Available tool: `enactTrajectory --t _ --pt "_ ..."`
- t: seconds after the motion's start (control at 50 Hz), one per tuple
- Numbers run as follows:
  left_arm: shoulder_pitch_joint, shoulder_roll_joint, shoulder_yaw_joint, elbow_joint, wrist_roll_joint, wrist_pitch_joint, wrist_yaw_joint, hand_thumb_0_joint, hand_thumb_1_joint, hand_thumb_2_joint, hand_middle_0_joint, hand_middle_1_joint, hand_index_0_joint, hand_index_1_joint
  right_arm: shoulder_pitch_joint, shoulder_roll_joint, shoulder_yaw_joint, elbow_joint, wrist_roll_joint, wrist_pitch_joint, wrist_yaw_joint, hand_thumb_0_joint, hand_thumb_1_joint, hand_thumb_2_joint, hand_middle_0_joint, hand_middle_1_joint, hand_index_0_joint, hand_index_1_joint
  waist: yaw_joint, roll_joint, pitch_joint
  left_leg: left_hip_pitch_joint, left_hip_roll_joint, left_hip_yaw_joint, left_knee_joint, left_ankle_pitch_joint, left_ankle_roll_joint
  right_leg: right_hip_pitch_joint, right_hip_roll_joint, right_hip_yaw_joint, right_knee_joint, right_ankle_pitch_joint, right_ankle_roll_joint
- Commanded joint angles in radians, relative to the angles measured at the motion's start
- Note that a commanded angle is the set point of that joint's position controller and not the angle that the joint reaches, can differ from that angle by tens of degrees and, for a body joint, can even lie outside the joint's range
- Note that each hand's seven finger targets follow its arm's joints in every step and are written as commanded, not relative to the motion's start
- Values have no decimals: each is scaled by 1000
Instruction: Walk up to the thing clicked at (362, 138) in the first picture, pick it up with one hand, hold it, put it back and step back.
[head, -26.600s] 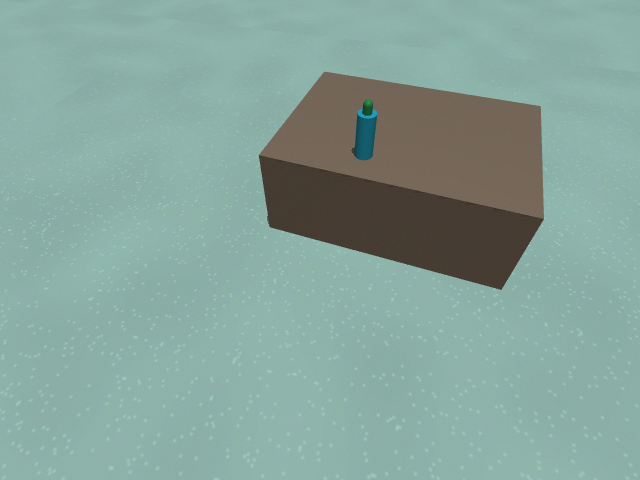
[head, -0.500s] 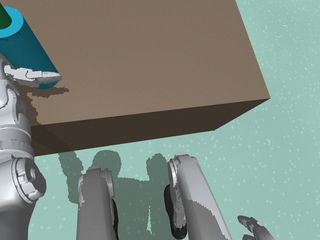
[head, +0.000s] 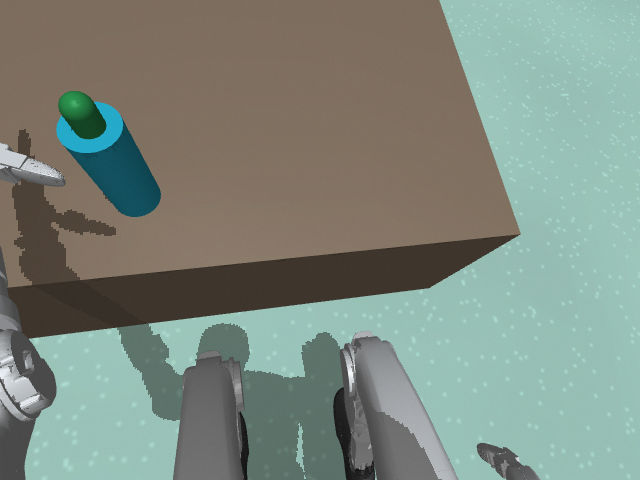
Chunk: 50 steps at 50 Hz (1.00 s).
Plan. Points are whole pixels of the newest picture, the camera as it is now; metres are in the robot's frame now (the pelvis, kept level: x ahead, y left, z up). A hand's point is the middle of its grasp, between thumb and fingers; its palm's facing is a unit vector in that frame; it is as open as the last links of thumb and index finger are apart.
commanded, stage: rise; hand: left
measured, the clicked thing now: (110, 157) +0.53 +0.22 -0.03
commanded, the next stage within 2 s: home in 0.02 s
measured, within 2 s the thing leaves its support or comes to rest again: neither
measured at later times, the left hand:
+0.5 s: hand out of the picture +0.44 +0.32 +0.12, palm faces +0.27 -0.87 -0.41, open 17.6 cm
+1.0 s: hand (22, 415) +0.24 +0.19 +0.13, palm faces +0.18 -0.95 -0.26, open 17.4 cm
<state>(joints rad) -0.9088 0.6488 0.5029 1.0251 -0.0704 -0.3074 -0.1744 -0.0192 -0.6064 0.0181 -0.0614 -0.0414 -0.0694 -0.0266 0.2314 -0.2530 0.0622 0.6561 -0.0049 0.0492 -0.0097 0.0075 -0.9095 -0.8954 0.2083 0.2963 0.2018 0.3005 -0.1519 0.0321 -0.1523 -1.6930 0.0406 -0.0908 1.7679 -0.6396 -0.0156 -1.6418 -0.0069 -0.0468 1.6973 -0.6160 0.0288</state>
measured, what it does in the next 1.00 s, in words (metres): rises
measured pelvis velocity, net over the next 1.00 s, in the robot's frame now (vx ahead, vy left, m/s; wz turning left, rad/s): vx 0.07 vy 0.00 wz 0.06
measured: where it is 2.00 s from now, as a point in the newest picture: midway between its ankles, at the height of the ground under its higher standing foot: (296, 468)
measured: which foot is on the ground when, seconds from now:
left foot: down 0.00-1.00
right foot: down 0.00-1.00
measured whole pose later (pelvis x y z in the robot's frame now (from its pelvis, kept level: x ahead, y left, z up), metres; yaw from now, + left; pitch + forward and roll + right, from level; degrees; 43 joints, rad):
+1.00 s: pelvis +0.07 +0.00 +0.20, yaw +3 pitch +7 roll -1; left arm 0.34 0.20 -0.02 0.23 -0.03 0.11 0.14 -0.01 -0.53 0.06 -0.06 -0.06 -0.05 -0.05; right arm 0.19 -0.20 0.03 0.54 0.05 0.01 -0.13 0.01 -0.90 -0.90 0.21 0.30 0.20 0.30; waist 0.00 0.03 -0.08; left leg -0.54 0.04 -0.02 0.86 -0.44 -0.01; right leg -0.51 -0.02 -0.02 0.81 -0.42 0.03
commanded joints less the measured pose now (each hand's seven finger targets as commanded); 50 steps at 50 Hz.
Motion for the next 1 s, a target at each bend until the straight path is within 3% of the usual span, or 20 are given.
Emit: enactTrajectory --t 0.0,0.02,0.04,0.1,0.12,0.16,0.24,0.32,0.38,0.42,0.52,0.54,0.58,0.64,0.68,0.76,0.82,0.88,0.92,0.98 --pt "-325 275 -56 -104 105 53 73 0 -467 67 -58 -47 -56 -44 171 -208 -91 -50 6 11 -19 0 -863 -897 201 303 201 303 -11 156 -520 573 2 -3 -394 159 28 390 21 4 -356 160 -64" --pt "-333 254 -70 -120 111 68 91 0 -470 70 -59 -45 -58 -43 183 -207 -94 -48 9 17 -20 0 -859 -897 200 303 201 303 -14 136 -522 588 2 1 -409 160 30 419 24 7 -385 173 -60" --pt "-307 276 -65 -112 127 84 104 0 -481 68 -66 -43 -63 -42 185 -211 -98 -47 10 23 -19 0 -874 -901 200 303 201 303 -8 137 -526 622 3 3 -429 182 30 450 25 9 -407 192 -58" --pt "-313 449 7 -167 169 116 168 0 -524 77 -83 -63 -77 -66 193 -204 -88 -52 13 35 -22 0 -922 -913 201 303 201 303 44 171 -574 727 3 11 -492 302 28 594 27 3 -459 276 -59" --pt "-329 482 25 -177 179 122 189 0 -505 84 -58 -63 -57 -64 202 -199 -86 -55 14 41 -24 0 -895 -902 201 301 201 301 39 166 -610 752 2 21 -506 342 33 656 27 7 -483 316 -56" --pt "-315 394 -27 -118 179 139 215 0 -568 45 -49 -50 -48 -50 200 -183 -82 -59 14 42 -27 0 -894 -901 201 301 201 301 11 162 -546 802 2 28 -561 355 30 694 31 3 -542 329 -56" --pt "-231 316 -69 -9 183 167 258 0 -578 40 -49 -48 -48 -49 210 -194 -91 -48 12 27 -36 0 -894 -902 201 301 201 301 2 162 -411 897 11 28 -657 368 19 706 30 -3 -641 329 -60" --pt "-84 167 -157 46 166 196 256 0 -565 47 -49 -50 -48 -51 215 -196 -98 -56 13 16 -30 0 -895 -902 201 302 201 302 19 160 -351 1013 17 34 -729 488 4 752 34 -21 -708 398 -69" --pt "10 105 -194 -6 149 218 256 0 -580 38 -47 -46 -46 -47 220 -201 -113 -66 24 13 -31 0 -895 -902 201 302 201 301 42 140 -346 1077 18 41 -791 538 -1 836 37 -25 -764 436 -71" --pt "79 59 -225 -81 135 229 259 0 -556 51 -49 -50 -48 -51 201 -193 -119 -80 33 9 -36 0 -895 -902 201 301 201 301 57 129 -314 1094 15 47 -837 510 -5 883 39 -26 -801 426 -70" --pt "279 34 -220 -357 100 250 294 0 -519 73 -53 -56 -52 -57 157 -167 -124 -123 52 2 -65 0 -895 -902 201 301 201 301 104 104 -321 1150 0 63 -934 486 -2 1055 34 -18 -878 440 -61" --pt "394 3 -217 -333 93 262 303 0 -529 67 -52 -55 -51 -56 147 -165 -123 -123 53 0 -72 0 -895 -902 201 301 201 301 107 83 -275 1159 0 65 -952 476 -2 1055 35 -19 -892 434 -60" --pt "388 -17 -238 -511 80 260 318 0 -520 73 -53 -56 -52 -57 131 -147 -115 -144 54 -6 -86 0 -895 -902 201 301 201 301 107 116 -289 1200 -3 72 -972 499 -2 1100 33 -13 -908 461 -59" --pt "509 -48 -253 -662 69 273 340 0 -535 64 -51 -54 -50 -55 103 -129 -108 -160 51 -18 -105 0 -895 -902 201 301 201 301 116 134 -265 1236 -5 80 -1003 513 -2 1144 31 -11 -927 475 -58" --pt "665 -177 -328 -623 62 292 338 0 -549 56 -50 -51 -49 -52 77 -110 -102 -168 45 -28 -116 0 -895 -902 201 301 201 301 100 79 -192 1224 -5 87 -1012 509 5 1146 33 -15 -942 480 -53" --pt "817 -218 -370 -806 47 310 341 0 -554 53 -49 -51 -48 -51 16 -107 -101 -203 46 -43 -128 0 -895 -902 201 301 201 301 128 96 -159 1272 -9 92 -1049 516 -1 1179 29 -23 -962 474 -53" --pt "1024 -334 -449 -831 35 343 329 0 -555 52 -49 -51 -48 -51 -22 -88 -95 -222 45 -61 -128 0 -895 -902 201 301 201 301 123 11 -88 1245 -12 95 -1051 500 6 1189 30 -29 -980 468 -44" --pt "1120 -307 -442 -961 34 356 324 0 -523 71 -52 -56 -51 -57 -50 -84 -95 -239 47 -71 -127 0 -895 -902 201 301 201 301 138 -3 -80 1246 -21 105 -1049 493 10 1207 24 -25 -995 469 -37" --pt "1175 -327 -464 -991 36 373 320 0 -563 47 -48 -49 -47 -50 -53 -81 -93 -242 46 -80 -129 0 -895 -902 201 301 201 301 125 -25 -47 1251 -20 103 -1049 492 12 1192 26 -26 -994 469 -34" --pt "1190 -313 -451 -1068 39 381 321 0 -556 52 -49 -51 -48 -51 -58 -73 -89 -254 42 -90 -135 0 -895 -902 201 301 201 301 121 -17 -55 1256 -26 110 -1031 496 18 1196 17 -14 -996 488 -28"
